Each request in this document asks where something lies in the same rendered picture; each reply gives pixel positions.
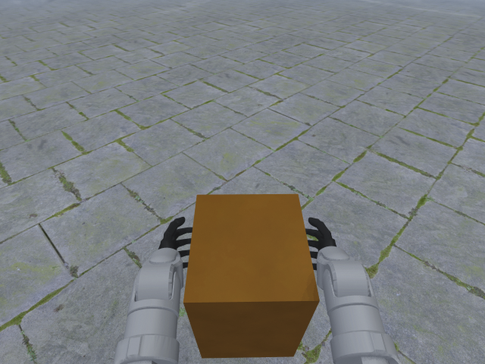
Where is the right robot forearm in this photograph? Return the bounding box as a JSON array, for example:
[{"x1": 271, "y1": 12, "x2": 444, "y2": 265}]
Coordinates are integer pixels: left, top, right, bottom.
[{"x1": 317, "y1": 246, "x2": 401, "y2": 364}]

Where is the left robot hand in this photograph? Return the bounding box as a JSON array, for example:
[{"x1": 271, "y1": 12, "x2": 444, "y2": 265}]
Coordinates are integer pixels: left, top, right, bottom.
[{"x1": 158, "y1": 217, "x2": 192, "y2": 268}]

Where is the carton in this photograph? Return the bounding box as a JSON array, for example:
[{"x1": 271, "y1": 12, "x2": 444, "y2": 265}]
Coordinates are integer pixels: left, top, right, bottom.
[{"x1": 183, "y1": 194, "x2": 320, "y2": 358}]

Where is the left robot forearm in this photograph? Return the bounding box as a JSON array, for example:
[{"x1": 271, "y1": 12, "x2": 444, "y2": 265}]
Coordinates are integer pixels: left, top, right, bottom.
[{"x1": 113, "y1": 248, "x2": 183, "y2": 364}]

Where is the right robot hand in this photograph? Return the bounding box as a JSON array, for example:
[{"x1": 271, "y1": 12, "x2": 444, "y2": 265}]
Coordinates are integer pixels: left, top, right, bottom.
[{"x1": 305, "y1": 218, "x2": 336, "y2": 271}]

